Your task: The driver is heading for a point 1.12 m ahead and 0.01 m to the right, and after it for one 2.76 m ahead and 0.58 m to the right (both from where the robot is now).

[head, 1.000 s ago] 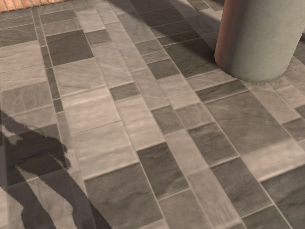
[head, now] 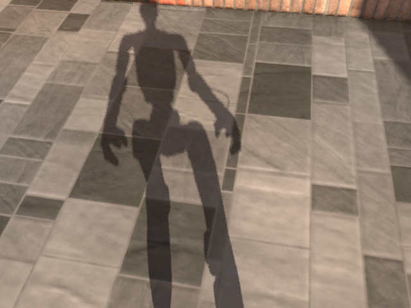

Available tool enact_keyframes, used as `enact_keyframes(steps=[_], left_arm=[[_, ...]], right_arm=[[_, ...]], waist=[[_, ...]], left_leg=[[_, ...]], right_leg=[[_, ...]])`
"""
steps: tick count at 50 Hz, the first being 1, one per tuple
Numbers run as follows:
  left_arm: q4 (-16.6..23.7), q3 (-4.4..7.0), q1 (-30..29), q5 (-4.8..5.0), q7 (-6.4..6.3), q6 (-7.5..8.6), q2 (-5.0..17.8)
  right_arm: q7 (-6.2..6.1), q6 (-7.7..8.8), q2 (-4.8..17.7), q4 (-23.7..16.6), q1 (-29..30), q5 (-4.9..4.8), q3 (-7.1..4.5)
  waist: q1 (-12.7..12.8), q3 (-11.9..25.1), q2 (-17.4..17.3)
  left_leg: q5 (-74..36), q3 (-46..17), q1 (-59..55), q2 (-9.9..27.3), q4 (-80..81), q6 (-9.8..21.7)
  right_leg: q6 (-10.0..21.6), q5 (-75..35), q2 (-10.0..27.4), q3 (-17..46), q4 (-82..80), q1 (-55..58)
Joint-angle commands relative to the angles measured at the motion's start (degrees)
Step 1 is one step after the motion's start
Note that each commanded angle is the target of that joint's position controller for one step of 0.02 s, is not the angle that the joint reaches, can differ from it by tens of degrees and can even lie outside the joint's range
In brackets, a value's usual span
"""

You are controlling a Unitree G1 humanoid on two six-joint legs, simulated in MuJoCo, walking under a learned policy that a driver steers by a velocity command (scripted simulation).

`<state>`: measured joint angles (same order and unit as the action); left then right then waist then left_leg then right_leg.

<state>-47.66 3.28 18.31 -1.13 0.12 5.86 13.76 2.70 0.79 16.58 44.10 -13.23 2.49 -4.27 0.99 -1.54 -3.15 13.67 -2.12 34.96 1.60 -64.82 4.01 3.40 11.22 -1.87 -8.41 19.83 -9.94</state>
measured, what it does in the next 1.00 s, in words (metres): walks ahead: left foot, then right foot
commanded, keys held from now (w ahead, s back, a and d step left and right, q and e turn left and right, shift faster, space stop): w+q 0.02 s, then w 0.96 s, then no key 0.02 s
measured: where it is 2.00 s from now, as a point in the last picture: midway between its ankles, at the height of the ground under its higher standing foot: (204, 249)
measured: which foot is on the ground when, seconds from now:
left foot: up 0.00-0.26, down 0.28-0.82, up 0.84-1.00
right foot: down 0.00-0.30, up 0.32-0.78, down 0.80-1.00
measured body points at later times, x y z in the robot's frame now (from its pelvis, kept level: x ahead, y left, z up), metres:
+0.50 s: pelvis +0.27 +0.06 +0.00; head +0.29 +0.08 +0.45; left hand +0.31 +0.33 -0.14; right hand +0.34 -0.19 -0.13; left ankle +0.26 +0.12 -0.74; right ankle +0.30 -0.09 -0.66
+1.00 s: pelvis +0.55 +0.03 +0.00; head +0.58 +0.02 +0.45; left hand +0.57 +0.29 -0.13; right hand +0.63 -0.22 -0.15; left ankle +0.50 +0.16 -0.66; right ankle +0.59 -0.03 -0.74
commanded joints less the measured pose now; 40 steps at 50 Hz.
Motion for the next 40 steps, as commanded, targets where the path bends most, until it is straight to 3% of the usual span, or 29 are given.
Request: enact_keyframes(steps=[1,5,10,12,13,14,15,16,17,18,19,20,22,24,27,31,36,38,39,40], left_arm=[[2.01,0.62,0.99,0.08,0.25,1.36,4.34],[0.04,0.30,3.98,0.02,0.49,1.22,4.74],[-3.70,0.42,9.77,0.12,-0.19,-0.29,7.39],[-5.11,0.47,10.66,0.14,-0.48,-1.18,8.61],[-5.67,0.37,10.67,0.39,-0.58,-1.68,8.91],[-5.35,-0.05,10.62,0.69,-0.68,-1.80,8.08],[-1.98,-1.34,10.86,2.03,-0.07,-1.46,3.47],[-1.23,-0.69,11.45,1.84,0.23,-1.36,4.46],[-0.12,0.42,5.40,1.06,0.02,-1.58,7.46],[0.61,-0.15,2.45,1.27,0.28,-1.08,5.67],[-0.05,-0.25,2.56,1.05,0.44,-1.12,4.67],[-0.62,-0.21,3.55,0.02,0.61,-1.92,4.14],[-2.09,-0.28,5.86,-0.95,1.29,-3.45,2.69],[-1.34,-0.13,3.25,-1.15,1.86,-3.97,2.29],[1.11,-0.15,-4.83,-1.02,2.01,-4.07,2.44],[3.46,-0.90,-13.27,-0.47,2.12,-3.74,1.73],[5.65,-0.71,-18.76,-0.46,1.86,-3.35,3.26],[4.89,-0.30,-15.57,-0.48,1.49,-2.84,3.82],[3.18,0.22,-10.29,-0.54,1.06,-2.49,4.56],[-0.26,0.98,-0.49,-0.89,0.50,-1.91,5.70]], right_arm=[[0.91,-0.07,0.00,-4.14,1.08,0.01,0.50],[1.48,0.75,-2.00,-6.18,9.01,-0.31,1.92],[1.20,1.18,-1.16,-7.85,15.56,0.10,2.39],[0.50,1.67,-0.35,-6.53,12.01,0.54,2.04],[0.08,2.30,0.44,-4.05,4.97,0.82,1.54],[-0.60,2.92,2.92,-0.57,-4.55,1.62,0.49],[-1.62,3.11,8.75,0.73,-13.31,2.68,-1.08],[-2.14,2.44,11.14,1.55,-14.97,0.00,-1.91],[-2.39,2.21,9.73,1.71,-11.44,-1.20,-1.63],[-2.41,2.60,6.67,1.97,-7.79,-1.44,-0.87],[-2.24,2.95,4.01,2.13,-4.98,-1.39,-0.15],[-2.22,3.35,2.16,2.54,-3.27,-1.70,0.42],[-2.17,4.22,0.89,3.29,-3.24,-1.69,0.82],[-2.18,4.85,2.03,4.87,-5.02,-2.17,0.55],[-2.16,4.95,1.92,6.85,-8.08,-2.13,0.67],[-2.19,5.11,2.69,8.94,-11.54,-1.97,0.76],[-3.11,4.75,4.15,11.76,-14.79,-1.35,0.67],[-3.47,4.61,5.02,12.27,-13.47,-1.09,0.53],[-3.53,4.47,5.65,12.51,-12.66,-0.95,0.39],[-3.49,4.22,5.47,12.65,-12.08,-0.98,0.51]], waist=[[-1.33,-0.79,6.71],[0.28,-2.14,6.97],[2.03,-3.71,7.20],[-0.03,-1.02,8.47],[-3.42,2.91,7.91],[-7.02,8.94,6.69],[-9.59,17.93,-2.94],[-8.31,22.47,-8.74],[-7.45,14.83,-2.04],[-5.65,8.20,-0.53],[-3.13,4.44,1.34],[-0.95,2.37,0.60],[0.70,2.05,-0.06],[1.17,0.37,-0.16],[-0.21,-2.72,-0.09],[-2.33,-3.79,-0.36],[-3.25,-5.43,-0.14],[-1.24,-3.92,-0.37],[1.13,-0.99,-0.40],[5.23,4.26,1.40]], left_leg=[[-5.97,-1.51,6.79,2.72,2.17,-0.64],[-13.95,2.08,1.84,1.19,18.06,-0.47],[-6.65,6.92,-2.52,-0.60,29.66,1.70],[-1.23,8.68,-9.20,-3.69,33.00,3.71],[-2.62,9.30,-18.20,-5.61,37.18,5.08],[-3.83,6.22,-32.88,-3.55,37.43,6.82],[2.98,-15.07,-52.41,13.15,38.23,11.94],[-3.02,-36.98,-56.92,23.09,46.11,16.63],[-9.03,-28.37,-52.21,19.88,45.89,14.90],[-13.84,-20.73,-44.05,17.41,47.17,13.38],[-16.07,-15.62,-37.19,14.49,49.35,10.75],[-17.16,-12.06,-32.16,12.09,51.13,9.02],[-18.67,-8.67,-28.04,10.15,53.77,8.72],[-18.92,-6.53,-27.07,9.39,56.19,9.26],[-18.85,-4.23,-27.89,8.43,58.27,9.18],[-21.67,-1.52,-30.19,7.88,58.21,8.11],[-26.33,-1.68,-38.52,11.07,55.56,7.34],[-37.79,-0.49,-40.12,11.21,50.12,6.11],[-45.35,0.49,-39.95,10.41,43.37,5.28],[-46.14,2.69,-36.92,7.74,31.69,4.18]], right_leg=[[6.64,-12.22,16.69,9.77,-11.86,2.47],[5.19,-17.42,13.91,2.97,-11.61,1.57],[5.45,-25.08,16.88,2.32,-8.88,10.15],[4.95,-41.92,17.15,1.10,-0.45,13.65],[4.14,-46.30,16.10,-0.57,8.48,12.99],[2.97,-38.99,14.47,-1.71,19.88,5.62],[0.63,-15.17,9.71,-3.36,39.91,-13.37],[-0.54,18.82,1.33,2.08,54.91,-25.44],[0.03,14.81,4.63,8.02,56.57,-31.04],[0.32,10.72,6.32,8.71,53.92,-30.85],[0.27,8.32,7.96,8.82,49.21,-27.94],[-0.26,7.41,8.71,8.95,46.19,-24.84],[-1.12,5.84,8.26,8.20,44.42,-21.02],[-1.84,2.51,8.61,7.62,42.02,-23.20],[-2.92,-4.40,9.47,7.00,34.95,-28.21],[-2.56,-11.35,7.94,5.45,22.97,-26.62],[0.45,-8.14,5.94,4.78,15.38,-25.75],[2.33,-3.46,3.61,3.61,12.80,-19.54],[3.34,-1.66,1.47,2.62,11.37,-12.55],[4.76,-2.84,0.05,2.08,8.33,-0.69]])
